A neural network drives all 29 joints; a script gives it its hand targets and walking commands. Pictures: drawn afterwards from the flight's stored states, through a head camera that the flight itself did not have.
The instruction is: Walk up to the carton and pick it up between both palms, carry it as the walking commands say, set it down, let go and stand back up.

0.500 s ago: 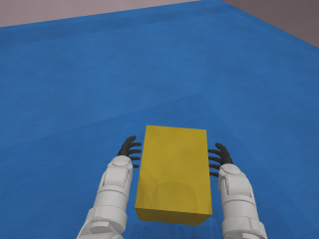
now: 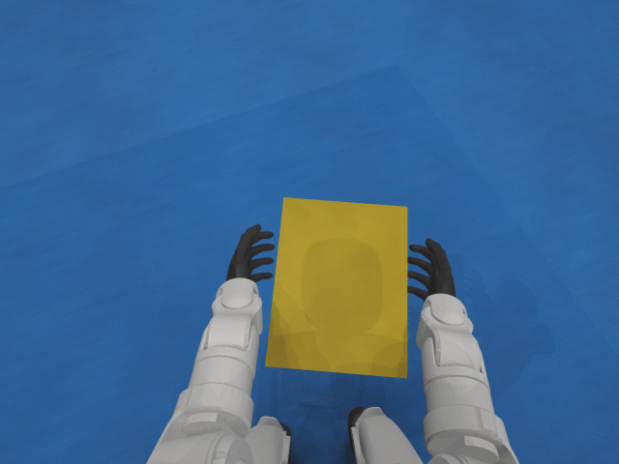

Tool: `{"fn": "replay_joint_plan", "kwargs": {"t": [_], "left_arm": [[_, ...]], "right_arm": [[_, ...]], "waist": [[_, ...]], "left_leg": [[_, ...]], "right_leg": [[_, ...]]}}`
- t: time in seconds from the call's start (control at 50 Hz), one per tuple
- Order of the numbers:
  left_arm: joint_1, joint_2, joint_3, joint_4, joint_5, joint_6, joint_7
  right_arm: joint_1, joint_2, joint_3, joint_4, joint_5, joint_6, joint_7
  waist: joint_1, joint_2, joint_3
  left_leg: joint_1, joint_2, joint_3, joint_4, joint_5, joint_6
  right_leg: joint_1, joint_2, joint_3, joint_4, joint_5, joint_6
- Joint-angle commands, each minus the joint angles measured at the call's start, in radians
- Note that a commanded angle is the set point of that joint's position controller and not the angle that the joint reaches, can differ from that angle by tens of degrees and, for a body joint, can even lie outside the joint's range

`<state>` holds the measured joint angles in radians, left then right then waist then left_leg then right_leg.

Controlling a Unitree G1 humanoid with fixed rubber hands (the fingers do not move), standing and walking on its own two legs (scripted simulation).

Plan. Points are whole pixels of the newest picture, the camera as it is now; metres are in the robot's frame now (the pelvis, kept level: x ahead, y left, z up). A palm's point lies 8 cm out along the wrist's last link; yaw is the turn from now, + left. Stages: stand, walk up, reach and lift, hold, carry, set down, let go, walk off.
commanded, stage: set down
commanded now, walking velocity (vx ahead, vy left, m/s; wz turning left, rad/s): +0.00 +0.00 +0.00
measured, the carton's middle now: (336, 290) +0.36 -0.04 -0.14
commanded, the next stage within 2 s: none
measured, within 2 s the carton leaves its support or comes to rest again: neither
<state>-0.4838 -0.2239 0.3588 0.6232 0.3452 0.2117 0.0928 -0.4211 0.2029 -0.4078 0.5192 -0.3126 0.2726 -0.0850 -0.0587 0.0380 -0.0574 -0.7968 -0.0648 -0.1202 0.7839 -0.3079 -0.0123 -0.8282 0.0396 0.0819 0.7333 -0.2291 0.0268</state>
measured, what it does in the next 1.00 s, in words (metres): lowers itself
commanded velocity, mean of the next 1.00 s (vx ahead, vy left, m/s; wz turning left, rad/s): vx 0.00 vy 0.00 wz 0.00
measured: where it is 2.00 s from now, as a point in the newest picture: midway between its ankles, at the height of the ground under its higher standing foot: outside the picture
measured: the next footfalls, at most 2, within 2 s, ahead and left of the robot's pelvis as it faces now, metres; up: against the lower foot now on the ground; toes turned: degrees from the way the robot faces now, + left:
none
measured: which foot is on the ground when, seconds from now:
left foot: down 0.00-1.00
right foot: down 0.00-1.00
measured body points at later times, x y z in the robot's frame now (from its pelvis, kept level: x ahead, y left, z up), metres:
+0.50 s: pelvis -0.02 +0.00 -0.08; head +0.16 -0.01 +0.33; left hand +0.40 +0.10 -0.14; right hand +0.37 -0.17 -0.15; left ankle +0.03 +0.12 -0.70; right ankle +0.06 -0.13 -0.70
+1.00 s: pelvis -0.03 +0.01 -0.15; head +0.20 +0.00 +0.23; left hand +0.43 +0.09 -0.24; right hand +0.39 -0.17 -0.24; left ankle +0.03 +0.12 -0.70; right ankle +0.06 -0.13 -0.70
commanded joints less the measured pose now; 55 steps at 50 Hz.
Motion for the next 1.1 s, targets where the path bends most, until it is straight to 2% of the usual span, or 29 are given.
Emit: {"fn": "replay_joint_plan", "kwargs": {"t": [0.0, 0.06, 0.18, 0.28, 0.44, 0.7, 1.08], "left_arm": [[-0.49, -0.865, -0.485, 0.076, -0.086, -0.043, -0.261], [-0.552, -0.885, -0.495, 0.086, -0.091, -0.041, -0.271], [-0.64, -0.92, -0.496, 0.117, -0.113, -0.015, -0.287], [-0.683, -0.931, -0.473, 0.145, -0.124, 0.009, -0.289], [-0.715, -0.93, -0.461, 0.153, -0.141, 0.016, -0.269], [-0.741, -0.915, -0.523, 0.123, -0.186, -0.019, -0.218], [-0.933, -0.859, -0.487, 0.177, -0.212, -0.019, -0.171]], "right_arm": [[-0.577, 0.879, 0.547, 0.022, 0.12, -0.071, 0.248], [-0.642, 0.896, 0.56, 0.025, 0.12, -0.071, 0.246], [-0.73, 0.919, 0.556, 0.041, 0.12, -0.048, 0.249], [-0.783, 0.917, 0.533, 0.06, 0.117, -0.025, 0.259], [-0.823, 0.91, 0.508, 0.085, 0.125, -0.015, 0.27], [-0.825, 0.867, 0.524, 0.087, 0.161, -0.051, 0.252], [-1.027, 0.79, 0.486, 0.111, 0.184, -0.057, 0.226]], "waist": [[-0.001, -0.039, -0.619], [0.004, -0.033, -0.68], [-0.008, -0.019, -0.754], [-0.012, -0.017, -0.782], [-0.016, -0.016, -0.841], [-0.034, 0.007, -0.984], [-0.052, 0.019, -1.057]], "left_leg": [[0.022, -0.076, 0.04, -0.021, 0.148, 0.014], [-0.041, -0.08, 0.054, 0.028, 0.084, 0.012], [-0.14, -0.089, 0.075, 0.111, -0.007, 0.005], [-0.21, -0.094, 0.085, 0.171, -0.041, 0.001], [-0.282, -0.107, 0.088, 0.266, -0.005, -0.006], [-0.378, -0.126, 0.095, 0.42, 0.121, -0.027], [-0.536, -0.154, 0.122, 0.595, 0.032, -0.038]], "right_leg": [[0.373, 0.079, -0.029, 0.03, 0.22, 0.008], [0.33, 0.083, -0.035, 0.077, 0.153, 0.01], [0.231, 0.093, -0.049, 0.162, 0.05, 0.01], [0.137, 0.1, -0.065, 0.228, 0.006, 0.009], [-0.001, 0.109, -0.083, 0.335, 0.038, 0.011], [-0.159, 0.123, -0.104, 0.496, 0.166, 0.021], [-0.333, 0.128, -0.137, 0.672, 0.084, 0.032]]}}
